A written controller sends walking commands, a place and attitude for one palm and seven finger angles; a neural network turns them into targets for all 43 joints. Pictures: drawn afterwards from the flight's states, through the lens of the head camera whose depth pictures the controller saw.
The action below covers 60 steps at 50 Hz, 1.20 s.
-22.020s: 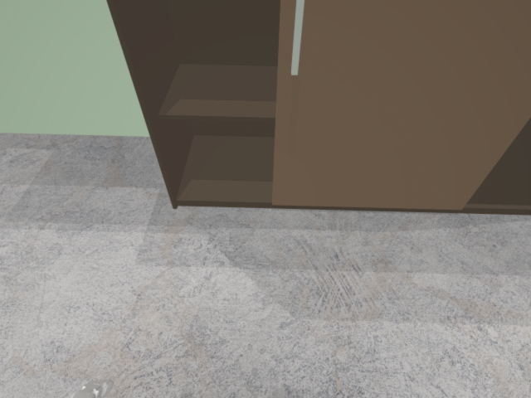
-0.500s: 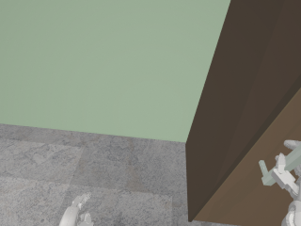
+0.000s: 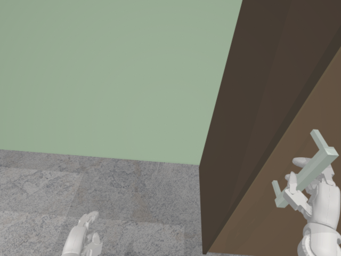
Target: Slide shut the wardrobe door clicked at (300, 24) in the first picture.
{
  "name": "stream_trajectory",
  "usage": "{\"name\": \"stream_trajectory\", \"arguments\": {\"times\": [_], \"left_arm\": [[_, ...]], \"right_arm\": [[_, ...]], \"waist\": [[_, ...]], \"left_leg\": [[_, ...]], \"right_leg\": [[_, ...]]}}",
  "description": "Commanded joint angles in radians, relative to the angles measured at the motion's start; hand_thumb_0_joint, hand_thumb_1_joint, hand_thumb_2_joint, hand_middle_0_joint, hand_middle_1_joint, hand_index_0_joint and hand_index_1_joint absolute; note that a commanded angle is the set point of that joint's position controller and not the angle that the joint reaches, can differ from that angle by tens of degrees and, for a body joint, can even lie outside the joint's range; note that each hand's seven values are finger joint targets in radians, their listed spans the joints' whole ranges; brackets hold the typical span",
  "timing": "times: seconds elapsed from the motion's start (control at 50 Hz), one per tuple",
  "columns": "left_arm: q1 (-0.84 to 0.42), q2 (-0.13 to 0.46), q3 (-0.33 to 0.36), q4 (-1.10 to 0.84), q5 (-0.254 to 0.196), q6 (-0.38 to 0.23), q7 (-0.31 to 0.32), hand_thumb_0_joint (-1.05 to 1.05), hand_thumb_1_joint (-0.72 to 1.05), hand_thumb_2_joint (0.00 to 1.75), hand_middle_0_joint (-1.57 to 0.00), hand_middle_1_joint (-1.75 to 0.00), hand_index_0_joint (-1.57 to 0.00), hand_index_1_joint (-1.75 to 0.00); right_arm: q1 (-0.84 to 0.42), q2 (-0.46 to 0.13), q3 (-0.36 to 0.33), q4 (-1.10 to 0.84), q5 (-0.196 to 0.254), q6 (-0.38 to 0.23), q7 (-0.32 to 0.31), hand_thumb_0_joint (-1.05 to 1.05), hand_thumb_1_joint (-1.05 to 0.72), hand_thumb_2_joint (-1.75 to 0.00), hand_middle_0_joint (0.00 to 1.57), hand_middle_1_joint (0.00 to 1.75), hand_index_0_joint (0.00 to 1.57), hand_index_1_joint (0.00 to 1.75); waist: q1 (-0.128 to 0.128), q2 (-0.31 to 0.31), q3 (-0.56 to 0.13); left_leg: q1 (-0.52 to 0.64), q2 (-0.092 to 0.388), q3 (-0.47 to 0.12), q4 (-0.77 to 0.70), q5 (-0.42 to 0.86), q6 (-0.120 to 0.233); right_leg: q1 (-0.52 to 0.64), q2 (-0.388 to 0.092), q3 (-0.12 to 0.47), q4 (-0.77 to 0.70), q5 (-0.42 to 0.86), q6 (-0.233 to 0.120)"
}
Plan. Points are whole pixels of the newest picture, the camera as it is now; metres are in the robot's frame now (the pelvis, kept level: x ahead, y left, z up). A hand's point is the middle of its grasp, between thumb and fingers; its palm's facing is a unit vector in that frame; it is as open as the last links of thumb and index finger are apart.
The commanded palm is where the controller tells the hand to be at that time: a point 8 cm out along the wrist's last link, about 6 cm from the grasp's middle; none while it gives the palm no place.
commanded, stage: stop walking and hold the door there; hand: right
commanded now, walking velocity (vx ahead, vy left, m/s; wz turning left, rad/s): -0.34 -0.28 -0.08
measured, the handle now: (296, 172) +0.29 -0.28 +0.09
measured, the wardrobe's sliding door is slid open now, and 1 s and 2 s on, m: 0.00 0.00 0.00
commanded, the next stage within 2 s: loosen the grip on the handle in 1.56 s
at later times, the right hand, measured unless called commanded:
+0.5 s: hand (290, 193) +0.24 -0.24 +0.09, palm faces +0.32 +0.93 -0.19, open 5.9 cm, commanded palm +0.20 -0.26 +0.08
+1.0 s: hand (296, 195) +0.23 -0.25 +0.09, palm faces +0.03 +1.00 -0.03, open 5.6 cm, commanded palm +0.21 -0.26 +0.08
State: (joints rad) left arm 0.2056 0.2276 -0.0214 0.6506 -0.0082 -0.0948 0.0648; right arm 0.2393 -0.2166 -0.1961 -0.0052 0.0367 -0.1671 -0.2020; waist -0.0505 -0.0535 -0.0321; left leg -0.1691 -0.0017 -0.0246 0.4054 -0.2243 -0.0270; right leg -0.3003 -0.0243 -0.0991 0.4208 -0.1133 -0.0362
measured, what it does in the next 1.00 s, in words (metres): steps to the right: right foot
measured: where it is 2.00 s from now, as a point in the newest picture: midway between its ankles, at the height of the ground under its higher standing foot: outside the picture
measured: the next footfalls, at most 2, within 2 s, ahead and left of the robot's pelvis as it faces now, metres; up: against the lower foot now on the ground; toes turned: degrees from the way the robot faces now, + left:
right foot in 0.70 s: -0.08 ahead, -0.28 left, +0.00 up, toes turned -6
left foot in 1.04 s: -0.08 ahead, -0.07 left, +0.00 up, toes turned -2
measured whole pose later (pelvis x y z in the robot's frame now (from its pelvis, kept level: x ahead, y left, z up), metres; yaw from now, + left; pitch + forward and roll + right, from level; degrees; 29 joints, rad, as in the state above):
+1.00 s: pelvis -0.10 -0.15 +0.00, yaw -3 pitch +1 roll +0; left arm 0.15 0.12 -0.06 0.63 0.00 -0.05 -0.01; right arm -0.18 -0.08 0.16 0.04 0.05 -0.11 -0.12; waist -0.07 -0.01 0.15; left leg -0.32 -0.04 0.06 0.70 -0.34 -0.01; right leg -0.26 -0.03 -0.07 0.51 -0.26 0.00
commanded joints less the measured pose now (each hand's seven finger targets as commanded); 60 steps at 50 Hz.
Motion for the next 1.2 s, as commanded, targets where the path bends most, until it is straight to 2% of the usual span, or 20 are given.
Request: {"name": "stream_trajectory", "arguments": {"times": [0.0,0.2,0.32,0.4,0.42,0.44,0.46,0.48,0.52,0.58,0.64,0.66,0.68,0.7,0.72,0.78,0.9,1.0,1.1,1.18], "left_arm": [[-0.091,0.115,0.047,-0.154,-0.005,-0.038,0.012,0.00,0.90,0.90,-0.20,-0.30,-0.20,-0.30],[-0.119,0.117,0.055,-0.186,-0.008,0.026,-0.003,0.00,0.90,0.90,-0.20,-0.30,-0.20,-0.30],[-0.160,0.116,0.050,-0.202,-0.009,0.026,-0.003,0.00,0.90,0.90,-0.20,-0.30,-0.20,-0.30],[-0.187,0.097,0.039,-0.193,-0.006,0.025,-0.024,0.00,0.90,0.90,-0.20,-0.30,-0.20,-0.30],[-0.187,0.093,0.042,-0.189,-0.001,0.034,-0.029,0.00,0.90,0.90,-0.20,-0.30,-0.20,-0.30],[-0.169,0.080,0.046,-0.180,0.002,0.053,-0.037,0.00,0.90,0.90,-0.20,-0.30,-0.20,-0.30],[-0.160,0.120,0.067,-0.160,-0.003,0.065,-0.046,0.00,0.90,0.90,-0.20,-0.30,-0.20,-0.30],[-0.158,0.106,0.050,-0.141,0.013,0.068,-0.052,0.00,0.90,0.90,-0.20,-0.30,-0.20,-0.30],[-0.196,0.048,0.003,-0.144,0.012,0.048,-0.032,0.00,0.90,0.90,-0.20,-0.30,-0.20,-0.30],[-0.208,0.044,0.019,-0.135,0.008,0.056,-0.006,0.00,0.90,0.90,-0.20,-0.30,-0.20,-0.30],[-0.143,0.027,0.029,-0.153,-0.002,0.071,0.007,0.00,0.90,0.90,-0.20,-0.30,-0.20,-0.30],[-0.149,0.059,0.044,-0.187,-0.010,0.057,0.010,0.00,0.90,0.90,-0.20,-0.30,-0.20,-0.30],[-0.109,0.093,0.061,-0.204,-0.015,0.040,-0.002,0.00,0.90,0.90,-0.20,-0.30,-0.20,-0.30],[-0.084,0.072,0.053,-0.195,-0.017,0.028,-0.014,0.00,0.90,0.90,-0.20,-0.30,-0.20,-0.30],[-0.079,0.067,0.046,-0.170,-0.013,0.016,-0.023,0.00,0.90,0.90,-0.20,-0.30,-0.20,-0.30],[-0.087,0.077,0.061,-0.146,-0.008,-0.006,-0.061,0.00,0.90,0.90,-0.20,-0.30,-0.20,-0.30],[-0.109,0.067,0.035,-0.157,0.006,0.000,-0.055,0.00,0.90,0.90,-0.20,-0.30,-0.20,-0.30],[-0.116,0.065,0.029,-0.155,-0.002,0.016,-0.045,0.00,0.90,0.90,-0.20,-0.30,-0.20,-0.30],[-0.113,0.054,0.033,-0.155,-0.021,0.030,-0.027,0.00,0.90,0.90,-0.20,-0.30,-0.20,-0.30],[-0.127,0.048,0.025,-0.145,-0.017,0.043,-0.009,0.00,0.90,0.90,-0.20,-0.30,-0.20,-0.30]], "right_arm": [[-0.122,-0.085,0.121,-0.132,-0.046,-0.032,0.058,0.00,-0.90,-0.90,0.45,1.40,0.45,1.40],[-0.115,-0.095,0.165,-0.192,-0.049,-0.077,0.063,0.00,-0.90,-0.90,0.45,1.40,0.45,1.40],[-0.170,-0.082,0.164,-0.235,-0.037,-0.077,0.055,0.00,-0.90,-0.90,0.45,1.40,0.45,1.40],[-0.248,-0.049,0.221,-0.240,-0.023,-0.038,0.055,0.00,-0.90,-0.90,0.45,1.40,0.45,1.40],[-0.269,-0.075,0.203,-0.232,-0.029,-0.032,0.053,0.00,-0.90,-0.90,0.45,1.40,0.45,1.40],[-0.288,-0.113,0.182,-0.218,-0.035,-0.036,0.052,0.00,-0.90,-0.90,0.45,1.40,0.45,1.40],[-0.302,-0.161,0.111,-0.176,-0.030,-0.024,0.042,0.00,-0.90,-0.90,0.45,1.40,0.45,1.40],[-0.354,-0.074,0.181,-0.176,-0.032,-0.002,0.051,0.00,-0.90,-0.90,0.45,1.40,0.45,1.40],[-0.409,-0.098,0.156,-0.221,-0.036,-0.047,0.043,0.00,-0.90,-0.90,0.45,1.40,0.45,1.40],[-0.364,-0.091,0.169,-0.172,-0.053,-0.039,0.054,0.00,-0.90,-0.90,0.45,1.40,0.45,1.40],[-0.477,0.043,0.335,-0.299,-0.038,-0.041,0.091,0.00,-0.90,-0.90,0.45,1.40,0.45,1.40],[-0.481,0.104,0.422,-0.352,-0.031,-0.052,0.102,0.00,-0.90,-0.90,0.45,1.40,0.45,1.40],[-0.514,0.141,0.472,-0.400,-0.036,-0.068,0.113,0.00,-0.90,-0.90,0.45,1.40,0.45,1.40],[-0.467,0.261,0.579,-0.287,-0.046,-0.060,0.127,0.00,-0.90,-0.90,0.45,1.40,0.45,1.40],[-0.558,0.299,0.617,-0.353,-0.028,-0.061,0.140,0.00,-0.90,-0.90,0.45,1.40,0.45,1.40],[-0.663,0.214,0.552,-0.314,-0.047,-0.060,0.135,0.00,-0.90,-0.90,0.45,1.40,0.45,1.40],[-0.703,0.227,0.569,-0.197,-0.031,-0.013,0.165,0.00,-0.90,-0.90,0.45,1.40,0.45,1.40],[-0.754,0.232,0.567,-0.159,-0.029,-0.006,0.168,0.00,-0.90,-0.90,0.45,1.40,0.45,1.40],[-0.783,0.206,0.524,-0.061,-0.022,-0.008,0.150,0.00,-0.90,-0.90,0.45,1.40,0.45,1.40],[-0.813,0.246,0.534,0.060,-0.018,-0.019,0.147,0.00,-0.90,-0.90,0.45,1.40,0.45,1.40]], "waist": [[0.064,0.042,0.011],[0.054,0.092,-0.088],[0.026,-0.071,-0.107],[0.015,0.002,-0.098],[0.014,0.079,-0.076],[0.029,0.290,-0.037],[0.002,0.450,0.008],[0.019,0.393,0.022],[0.043,0.276,-0.042],[0.029,0.305,-0.125],[0.073,0.156,-0.189],[0.059,-0.012,-0.189],[0.050,-0.130,-0.217],[0.073,-0.067,-0.184],[0.100,-0.203,-0.200],[0.088,-0.018,-0.203],[0.077,-0.057,-0.168],[0.080,-0.013,-0.210],[0.083,0.259,-0.271],[0.065,0.207,-0.188]], "left_leg": [[-0.197,0.048,-0.051,-0.144,-0.067,0.037],[-0.198,0.120,-0.030,-0.017,0.192,0.030],[-0.070,0.046,0.036,0.375,-0.220,0.028],[-0.030,0.104,0.049,0.195,-0.231,0.072],[-0.057,0.186,-0.060,0.028,-0.269,0.116],[-0.206,0.410,-0.385,-0.215,-0.413,0.204],[-0.353,0.607,-0.588,-0.311,-0.410,0.284],[-0.323,0.578,-0.455,-0.216,-0.211,0.263],[-0.135,0.440,-0.171,-0.061,0.262,0.154],[0.026,0.401,-0.061,0.092,0.760,0.113],[-0.037,0.203,0.077,0.268,0.528,0.025],[-0.174,0.112,0.125,0.365,0.181,-0.023],[-0.283,0.053,0.099,0.500,-0.242,-0.025],[-0.344,0.014,0.085,0.594,-0.333,-0.009],[-0.406,0.029,0.073,0.636,-0.368,-0.013],[-0.349,0.060,0.039,0.526,-0.193,0.014],[-0.221,0.028,0.007,0.330,-0.135,0.028],[-0.058,0.020,0.012,0.102,-0.015,0.037],[0.148,0.208,-0.204,0.044,0.689,0.109],[0.105,0.193,-0.165,0.046,0.551,0.085]], "right_leg": [[0.152,-0.068,0.076,-0.076,-0.179,0.030],[0.235,-0.075,0.089,0.019,0.203,0.021],[-0.033,-0.214,0.248,-0.228,-0.201,-0.085],[-0.071,-0.143,0.148,-0.155,-0.296,-0.025],[-0.099,-0.077,0.103,-0.022,-0.356,0.019],[-0.086,0.039,0.063,0.319,-0.361,0.084],[-0.137,0.073,0.160,0.705,-0.379,0.109],[-0.186,0.026,0.255,0.832,-0.347,0.109],[-0.199,0.007,0.197,0.740,-0.325,0.113],[-0.063,0.036,0.068,0.362,-0.430,0.096],[0.203,0.041,-0.060,-0.046,0.017,0.106],[0.321,-0.139,0.100,-0.041,0.345,0.051],[0.369,-0.299,0.231,-0.009,0.692,-0.054],[0.368,-0.298,0.216,0.006,0.799,-0.087],[0.396,-0.292,0.259,0.002,0.867,-0.097],[0.421,-0.308,0.204,0.039,0.700,-0.105],[0.340,-0.365,0.263,-0.009,0.506,-0.107],[0.296,-0.321,0.234,0.053,0.421,-0.079],[0.109,-0.063,0.069,0.218,-0.042,0.042],[0.086,-0.038,0.102,0.122,-0.145,0.032]]}}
